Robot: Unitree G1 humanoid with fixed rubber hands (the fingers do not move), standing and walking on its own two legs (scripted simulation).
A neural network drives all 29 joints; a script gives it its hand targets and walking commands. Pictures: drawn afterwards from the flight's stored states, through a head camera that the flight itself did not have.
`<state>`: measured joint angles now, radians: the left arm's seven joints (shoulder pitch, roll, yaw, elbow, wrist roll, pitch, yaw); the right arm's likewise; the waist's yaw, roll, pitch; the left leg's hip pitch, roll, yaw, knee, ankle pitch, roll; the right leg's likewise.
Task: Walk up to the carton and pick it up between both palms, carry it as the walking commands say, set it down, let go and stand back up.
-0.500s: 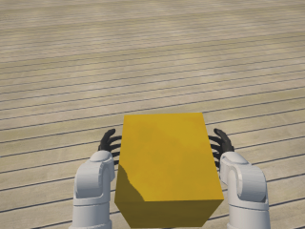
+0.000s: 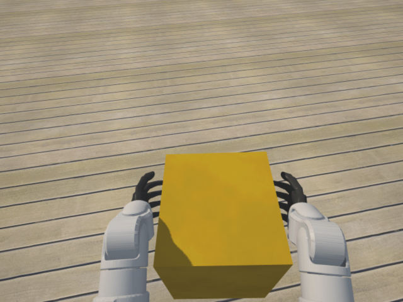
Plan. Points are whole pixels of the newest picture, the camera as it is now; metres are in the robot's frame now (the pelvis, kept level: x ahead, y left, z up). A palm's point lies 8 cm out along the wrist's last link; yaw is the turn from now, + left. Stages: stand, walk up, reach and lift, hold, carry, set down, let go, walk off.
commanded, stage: carry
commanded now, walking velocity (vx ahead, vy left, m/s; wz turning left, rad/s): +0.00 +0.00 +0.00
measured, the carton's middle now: (217, 229) +0.28 +0.00 -0.01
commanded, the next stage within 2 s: hold in 0.06 s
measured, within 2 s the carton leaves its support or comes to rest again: neither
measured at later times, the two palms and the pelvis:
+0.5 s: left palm (143, 210) +0.28 +0.15 +0.06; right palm (293, 207) +0.29 -0.14 +0.06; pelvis -0.01 -0.01 +0.01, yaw +3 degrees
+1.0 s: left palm (153, 218) +0.30 +0.15 -0.02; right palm (284, 221) +0.30 -0.14 -0.01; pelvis -0.02 +0.00 +0.00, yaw +1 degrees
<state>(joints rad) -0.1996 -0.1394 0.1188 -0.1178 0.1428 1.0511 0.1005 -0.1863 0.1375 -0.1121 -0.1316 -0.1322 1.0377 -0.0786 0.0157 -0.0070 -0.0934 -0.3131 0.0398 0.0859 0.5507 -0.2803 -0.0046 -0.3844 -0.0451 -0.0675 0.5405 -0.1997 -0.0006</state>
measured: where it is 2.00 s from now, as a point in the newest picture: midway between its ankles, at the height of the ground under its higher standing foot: outside the picture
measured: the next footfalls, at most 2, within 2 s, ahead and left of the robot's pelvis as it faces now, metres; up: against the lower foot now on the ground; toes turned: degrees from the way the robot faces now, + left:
none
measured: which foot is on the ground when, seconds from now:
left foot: down 0.00-1.00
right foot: down 0.00-1.00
